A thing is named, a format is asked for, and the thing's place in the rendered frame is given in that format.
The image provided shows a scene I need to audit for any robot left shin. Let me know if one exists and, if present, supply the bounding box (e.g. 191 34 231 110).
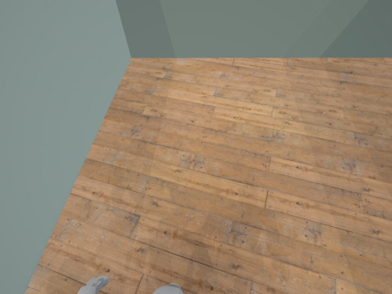
169 284 181 290

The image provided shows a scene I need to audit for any robot left hand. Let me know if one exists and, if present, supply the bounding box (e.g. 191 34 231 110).
77 276 109 294

